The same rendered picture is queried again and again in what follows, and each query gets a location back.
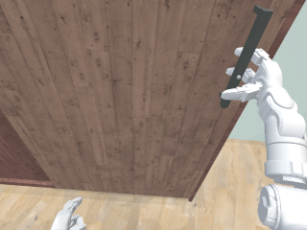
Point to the robot left hand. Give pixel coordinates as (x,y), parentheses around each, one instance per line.
(64,219)

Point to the robot right hand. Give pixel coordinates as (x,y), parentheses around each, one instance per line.
(268,75)

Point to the wardrobe door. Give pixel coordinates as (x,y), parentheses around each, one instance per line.
(16,161)
(123,96)

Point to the right robot upper arm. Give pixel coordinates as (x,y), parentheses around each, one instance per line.
(282,207)

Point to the right robot forearm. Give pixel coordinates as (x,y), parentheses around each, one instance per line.
(285,138)

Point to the handle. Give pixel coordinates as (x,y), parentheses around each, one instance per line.
(259,26)

